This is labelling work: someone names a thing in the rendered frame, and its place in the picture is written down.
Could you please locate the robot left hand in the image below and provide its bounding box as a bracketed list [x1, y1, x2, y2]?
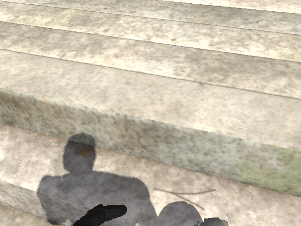
[71, 203, 127, 226]

